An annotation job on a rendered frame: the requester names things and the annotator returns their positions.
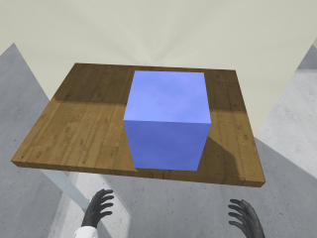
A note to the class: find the robot left hand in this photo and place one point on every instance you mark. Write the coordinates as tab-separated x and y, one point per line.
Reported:
92	215

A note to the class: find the robot left forearm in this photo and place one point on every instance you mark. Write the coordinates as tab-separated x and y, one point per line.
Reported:
86	232

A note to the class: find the table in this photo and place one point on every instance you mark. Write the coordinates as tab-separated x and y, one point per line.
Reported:
82	130

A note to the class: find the robot right hand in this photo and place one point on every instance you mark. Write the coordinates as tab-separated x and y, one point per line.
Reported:
251	226

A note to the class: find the carton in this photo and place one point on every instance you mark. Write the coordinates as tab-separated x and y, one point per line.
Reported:
167	119

